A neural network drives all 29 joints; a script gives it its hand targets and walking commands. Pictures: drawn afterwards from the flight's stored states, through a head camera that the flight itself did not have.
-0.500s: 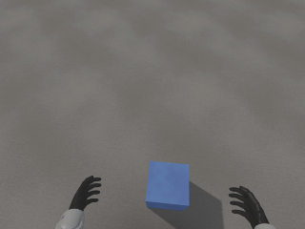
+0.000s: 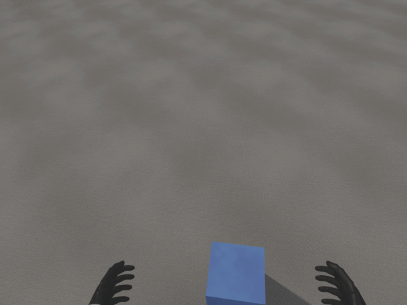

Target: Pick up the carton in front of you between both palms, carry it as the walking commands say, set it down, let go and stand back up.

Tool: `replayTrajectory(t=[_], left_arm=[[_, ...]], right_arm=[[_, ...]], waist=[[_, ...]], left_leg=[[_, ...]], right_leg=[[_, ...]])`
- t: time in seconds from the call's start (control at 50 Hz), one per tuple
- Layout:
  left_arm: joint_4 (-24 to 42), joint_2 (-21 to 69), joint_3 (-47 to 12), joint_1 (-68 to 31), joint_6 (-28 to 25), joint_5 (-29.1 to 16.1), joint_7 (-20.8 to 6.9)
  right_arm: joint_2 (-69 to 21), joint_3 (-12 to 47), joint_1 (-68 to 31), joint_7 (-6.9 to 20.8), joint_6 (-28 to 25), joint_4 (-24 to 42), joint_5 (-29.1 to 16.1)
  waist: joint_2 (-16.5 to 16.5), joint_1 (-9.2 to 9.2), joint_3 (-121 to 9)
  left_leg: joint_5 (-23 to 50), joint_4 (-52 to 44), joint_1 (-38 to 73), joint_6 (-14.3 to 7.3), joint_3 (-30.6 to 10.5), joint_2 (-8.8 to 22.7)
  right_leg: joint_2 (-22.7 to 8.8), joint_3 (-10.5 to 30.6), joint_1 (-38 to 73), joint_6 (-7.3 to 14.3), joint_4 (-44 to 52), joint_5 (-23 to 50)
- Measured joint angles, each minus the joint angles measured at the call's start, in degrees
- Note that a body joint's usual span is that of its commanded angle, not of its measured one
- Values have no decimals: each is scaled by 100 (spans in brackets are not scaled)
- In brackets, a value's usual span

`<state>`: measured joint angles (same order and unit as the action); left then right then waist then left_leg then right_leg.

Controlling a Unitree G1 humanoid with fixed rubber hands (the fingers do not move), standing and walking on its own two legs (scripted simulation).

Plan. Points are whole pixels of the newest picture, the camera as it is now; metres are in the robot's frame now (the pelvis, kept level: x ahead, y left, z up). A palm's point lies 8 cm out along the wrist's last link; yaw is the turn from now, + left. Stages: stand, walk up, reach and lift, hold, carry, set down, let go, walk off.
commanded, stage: let go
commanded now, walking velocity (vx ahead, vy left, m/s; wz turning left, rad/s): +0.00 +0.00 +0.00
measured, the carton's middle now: (234, 279) +0.36 -0.07 -0.65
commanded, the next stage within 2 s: stand in 0.04 s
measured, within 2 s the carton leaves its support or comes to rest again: neither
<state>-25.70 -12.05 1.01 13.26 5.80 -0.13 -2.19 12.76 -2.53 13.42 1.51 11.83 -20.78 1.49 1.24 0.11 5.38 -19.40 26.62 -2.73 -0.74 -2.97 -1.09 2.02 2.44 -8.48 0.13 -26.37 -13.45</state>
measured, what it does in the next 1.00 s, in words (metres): stands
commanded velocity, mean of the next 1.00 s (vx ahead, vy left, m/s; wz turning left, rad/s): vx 0.00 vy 0.00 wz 0.00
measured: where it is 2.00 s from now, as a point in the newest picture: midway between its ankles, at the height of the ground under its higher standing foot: outside the picture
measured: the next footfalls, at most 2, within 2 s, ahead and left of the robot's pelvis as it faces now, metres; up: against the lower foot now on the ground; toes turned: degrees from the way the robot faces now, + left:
none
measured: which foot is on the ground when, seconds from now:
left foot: down 0.00-1.00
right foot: down 0.00-1.00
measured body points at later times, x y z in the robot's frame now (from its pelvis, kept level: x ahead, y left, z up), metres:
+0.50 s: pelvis +0.01 -0.03 +0.00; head +0.03 -0.04 +0.45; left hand +0.13 +0.28 -0.10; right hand +0.15 -0.31 -0.11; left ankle -0.05 +0.11 -0.74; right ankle +0.01 -0.12 -0.74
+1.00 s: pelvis +0.00 -0.04 +0.00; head +0.01 -0.05 +0.45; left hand +0.11 +0.28 -0.10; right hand +0.13 -0.33 -0.11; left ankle -0.05 +0.11 -0.74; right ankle +0.01 -0.12 -0.74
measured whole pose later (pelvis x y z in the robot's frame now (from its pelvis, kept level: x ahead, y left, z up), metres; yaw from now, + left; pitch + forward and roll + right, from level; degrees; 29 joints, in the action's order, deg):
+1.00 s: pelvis +0.00 -0.04 +0.00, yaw +3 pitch -1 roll +0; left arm -55.5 -20.1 2.5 5.8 0.1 1.5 0.4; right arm 21.2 -0.2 11.7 -1.9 -0.3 -48.2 2.0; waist 1.3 -0.8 1.4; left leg -17.0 23.1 -5.1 2.2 -5.2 0.7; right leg 2.7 -1.1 -11.1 2.9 -25.2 -13.1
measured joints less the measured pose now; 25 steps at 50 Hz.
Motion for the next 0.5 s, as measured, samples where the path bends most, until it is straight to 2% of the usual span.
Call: replayTrajectory(t=[0.04, 0.14, 0.22, 0.5], left_arm=[[-21, -5, -5, -6, 5, 4, 15], [-854, -264, 68, -203, -219, 270, 233], [-1297, -526, 188, -227, -377, 309, 242], [-2131, -702, 144, -541, -561, 233, 296]], right_arm=[[20, 20, 21, -46, 63, 12, 0], [273, -12, -74, -207, -581, -738, 81], [486, -79, -80, -202, -864, -1184, 82], [729, 87, -178, -286, -1107, -2020, 53]], waist=[[-22, -2, -26], [-41, 0, -341], [4, -17, -410], [57, -39, -377]], left_leg=[[-5, 22, -13, 15, -1, 10], [-79, 292, -488, 52, -19, -36], [-118, 377, -655, 74, -55, -32], [-48, 136, -544, 212, -215, 63]], right_leg=[[11, -3, -19, 14, -34, -11], [-32, -44, -535, 33, -416, -150], [-34, -93, -708, 75, -539, -221], [11, -288, -587, 206, -386, -246]])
